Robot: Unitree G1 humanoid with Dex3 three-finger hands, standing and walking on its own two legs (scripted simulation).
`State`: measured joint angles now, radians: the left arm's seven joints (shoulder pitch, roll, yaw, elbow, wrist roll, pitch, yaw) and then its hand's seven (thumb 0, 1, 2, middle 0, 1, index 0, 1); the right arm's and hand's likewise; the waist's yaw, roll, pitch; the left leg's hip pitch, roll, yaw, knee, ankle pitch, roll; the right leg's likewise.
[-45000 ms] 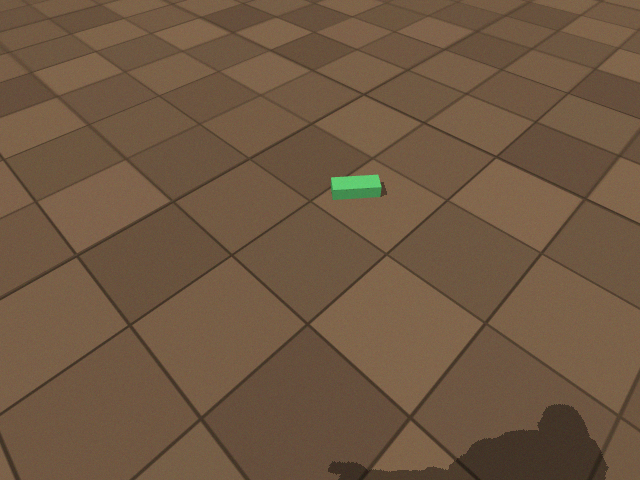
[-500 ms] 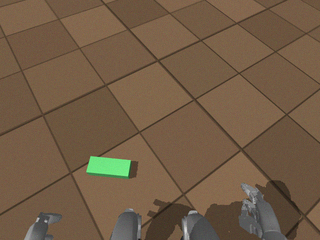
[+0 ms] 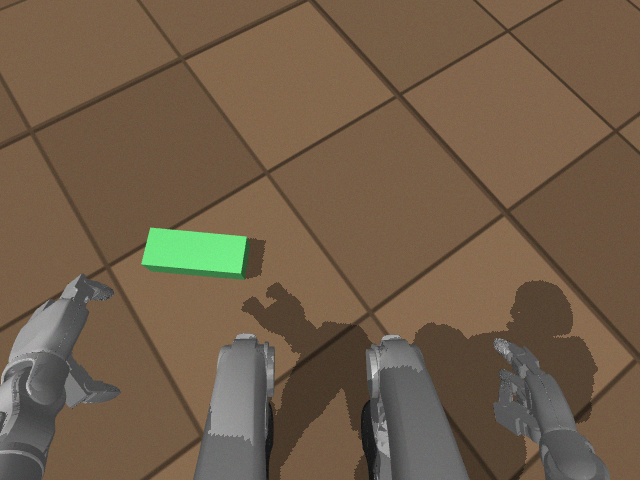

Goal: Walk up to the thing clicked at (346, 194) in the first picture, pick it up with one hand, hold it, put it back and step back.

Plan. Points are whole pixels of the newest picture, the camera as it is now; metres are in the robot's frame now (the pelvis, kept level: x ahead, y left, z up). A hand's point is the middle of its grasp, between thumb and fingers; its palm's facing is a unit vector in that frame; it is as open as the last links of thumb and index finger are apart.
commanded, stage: rise first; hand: left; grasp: from above
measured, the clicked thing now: (198, 254) +0.51 +0.28 -0.48
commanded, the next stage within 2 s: none
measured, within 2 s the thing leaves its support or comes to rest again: neither
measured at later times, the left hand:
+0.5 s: hand (129, 298) +0.37 +0.33 -0.27, palm faces -0.49 -0.18 -0.85, open 14.2 cm
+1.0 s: hand (141, 277) +0.42 +0.34 -0.33, palm faces -0.49 -0.02 -0.87, open 14.3 cm
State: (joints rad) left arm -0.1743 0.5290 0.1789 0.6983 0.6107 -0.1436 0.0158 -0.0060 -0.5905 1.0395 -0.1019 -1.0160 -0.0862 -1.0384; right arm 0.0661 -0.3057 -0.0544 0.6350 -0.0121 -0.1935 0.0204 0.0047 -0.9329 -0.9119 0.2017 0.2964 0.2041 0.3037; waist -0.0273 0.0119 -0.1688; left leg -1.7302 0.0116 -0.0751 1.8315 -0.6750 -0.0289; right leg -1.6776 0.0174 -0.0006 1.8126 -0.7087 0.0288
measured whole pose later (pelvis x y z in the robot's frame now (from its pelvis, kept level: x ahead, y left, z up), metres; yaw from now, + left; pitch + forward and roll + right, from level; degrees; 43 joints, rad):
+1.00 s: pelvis -0.03 +0.01 -0.18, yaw -7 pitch +32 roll -10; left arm -0.84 0.93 0.20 1.31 1.32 -0.49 0.27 0.00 -0.53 1.03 -0.06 -0.95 -0.05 -0.96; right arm 0.07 -0.27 0.06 0.73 -0.16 0.05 0.13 0.00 -0.89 -0.90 0.20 0.30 0.20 0.30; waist -0.16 -0.04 -0.02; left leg -2.30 -0.01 -0.18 2.42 -0.68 -0.01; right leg -2.18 0.06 -0.07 2.32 -0.71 0.06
